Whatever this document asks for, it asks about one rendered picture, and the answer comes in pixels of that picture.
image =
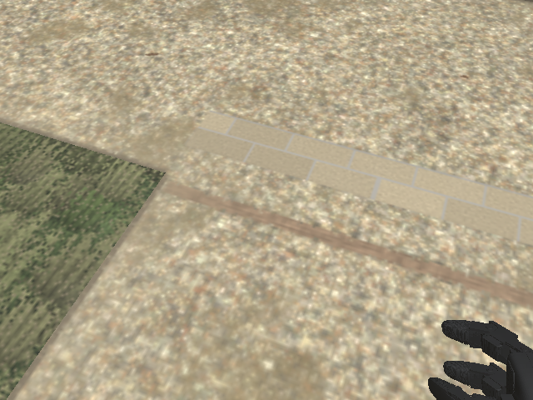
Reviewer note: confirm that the right robot hand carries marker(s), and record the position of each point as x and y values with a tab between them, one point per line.
516	383

